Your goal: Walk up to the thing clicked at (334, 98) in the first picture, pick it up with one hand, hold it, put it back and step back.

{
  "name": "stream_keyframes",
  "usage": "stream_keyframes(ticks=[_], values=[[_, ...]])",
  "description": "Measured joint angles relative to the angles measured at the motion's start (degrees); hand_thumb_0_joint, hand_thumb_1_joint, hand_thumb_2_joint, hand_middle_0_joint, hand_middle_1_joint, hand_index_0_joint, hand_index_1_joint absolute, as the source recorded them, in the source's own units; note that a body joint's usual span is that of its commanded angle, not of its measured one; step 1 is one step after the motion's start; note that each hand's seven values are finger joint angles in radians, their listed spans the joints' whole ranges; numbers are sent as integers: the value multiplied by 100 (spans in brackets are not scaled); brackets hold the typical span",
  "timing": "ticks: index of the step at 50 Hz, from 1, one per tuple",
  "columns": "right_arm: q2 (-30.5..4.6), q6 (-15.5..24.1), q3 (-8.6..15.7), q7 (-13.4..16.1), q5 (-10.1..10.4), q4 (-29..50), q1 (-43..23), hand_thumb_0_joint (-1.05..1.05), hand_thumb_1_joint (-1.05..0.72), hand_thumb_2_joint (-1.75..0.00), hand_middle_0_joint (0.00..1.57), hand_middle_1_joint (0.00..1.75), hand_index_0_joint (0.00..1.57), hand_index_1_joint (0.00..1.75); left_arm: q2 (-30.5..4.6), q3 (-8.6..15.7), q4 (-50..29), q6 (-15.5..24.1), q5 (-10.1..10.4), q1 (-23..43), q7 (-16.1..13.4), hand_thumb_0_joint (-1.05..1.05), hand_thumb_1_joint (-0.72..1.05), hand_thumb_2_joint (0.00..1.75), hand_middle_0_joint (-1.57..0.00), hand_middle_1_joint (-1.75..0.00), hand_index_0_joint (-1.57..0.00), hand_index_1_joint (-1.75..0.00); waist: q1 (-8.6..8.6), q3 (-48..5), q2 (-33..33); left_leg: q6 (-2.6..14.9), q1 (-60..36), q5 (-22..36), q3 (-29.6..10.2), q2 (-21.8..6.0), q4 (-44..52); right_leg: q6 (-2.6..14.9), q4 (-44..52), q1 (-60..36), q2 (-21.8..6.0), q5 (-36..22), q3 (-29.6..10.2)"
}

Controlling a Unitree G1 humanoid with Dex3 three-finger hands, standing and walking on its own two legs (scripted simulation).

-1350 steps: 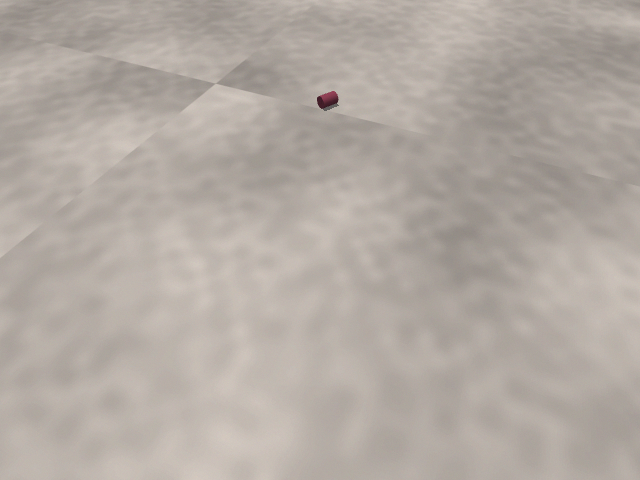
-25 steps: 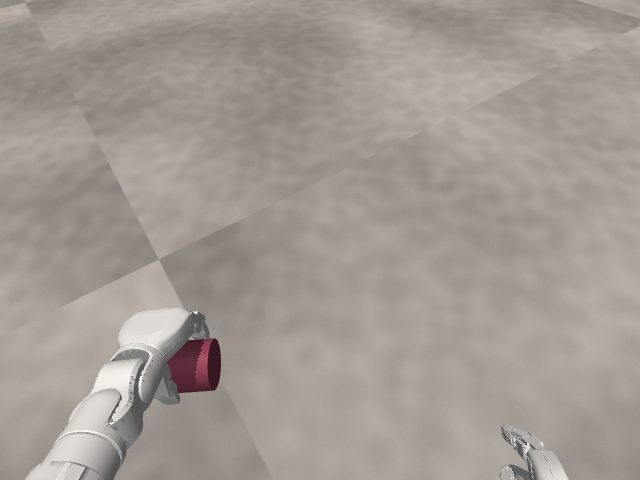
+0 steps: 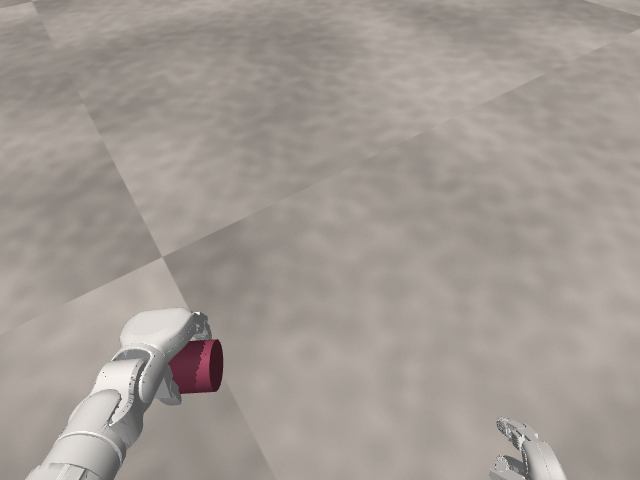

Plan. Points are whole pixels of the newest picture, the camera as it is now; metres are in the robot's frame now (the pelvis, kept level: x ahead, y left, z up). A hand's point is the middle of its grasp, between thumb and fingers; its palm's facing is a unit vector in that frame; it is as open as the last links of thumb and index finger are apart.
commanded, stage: hold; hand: left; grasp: from above
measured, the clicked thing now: (181, 367) +0.29 +0.22 -0.08
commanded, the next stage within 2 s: crouch in 0.22 s
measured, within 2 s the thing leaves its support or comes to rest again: neither
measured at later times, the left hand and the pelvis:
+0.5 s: hand (169, 363) +0.29 +0.23 -0.05, palm faces -0.46 -0.05 -0.88, open 9.8 cm; pelvis +0.00 +0.00 +0.00, yaw +0 degrees
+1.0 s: hand (208, 379) +0.34 +0.23 -0.25, palm faces -0.41 +0.04 -0.91, open 9.6 cm; pelvis -0.04 +0.01 -0.14, yaw +0 degrees
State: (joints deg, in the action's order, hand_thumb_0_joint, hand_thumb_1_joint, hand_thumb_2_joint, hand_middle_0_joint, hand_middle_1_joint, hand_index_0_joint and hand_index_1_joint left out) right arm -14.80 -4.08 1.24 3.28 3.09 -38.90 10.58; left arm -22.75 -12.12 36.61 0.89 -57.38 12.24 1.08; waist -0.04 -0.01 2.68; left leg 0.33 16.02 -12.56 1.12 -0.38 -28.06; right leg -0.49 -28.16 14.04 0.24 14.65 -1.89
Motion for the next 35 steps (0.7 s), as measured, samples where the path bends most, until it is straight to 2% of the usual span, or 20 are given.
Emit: stream_keyframes(ticks=[20,23,28,35], values=[[5,-30,32,-11,16,-12,77,1,-90,-90,20,30,20,30,-22,1,80,-11,5,50,-6,0,5,38,-77,-38,-78,-39,25,-28,-13,20,-52,-3,16,12,57,-17,90,-63,-13,-18,-16],[11,-39,33,-13,15,-7,67,1,-89,-90,20,30,20,30,-5,20,132,26,-24,30,-79,0,5,37,-77,-37,-79,-38,38,-25,-25,24,-25,-9,14,18,44,-22,75,-38,-19,-10,-14],[29,-56,37,-40,-31,-39,35,1,-89,-90,20,30,20,30,46,23,514,165,-161,131,-395,0,5,37,-78,-34,-80,-36,87,-22,-90,28,180,-55,-22,30,-111,-28,-70,148,-29,46,22],[6,-6,109,-187,-179,-148,60,1,-89,-90,20,30,20,30,169,14,1585,288,-567,642,-1166,0,6,35,-81,-31,-82,-32,187,-196,-203,23,1242,-355,-92,12,-994,-28,-892,1155,-3,339,90]])
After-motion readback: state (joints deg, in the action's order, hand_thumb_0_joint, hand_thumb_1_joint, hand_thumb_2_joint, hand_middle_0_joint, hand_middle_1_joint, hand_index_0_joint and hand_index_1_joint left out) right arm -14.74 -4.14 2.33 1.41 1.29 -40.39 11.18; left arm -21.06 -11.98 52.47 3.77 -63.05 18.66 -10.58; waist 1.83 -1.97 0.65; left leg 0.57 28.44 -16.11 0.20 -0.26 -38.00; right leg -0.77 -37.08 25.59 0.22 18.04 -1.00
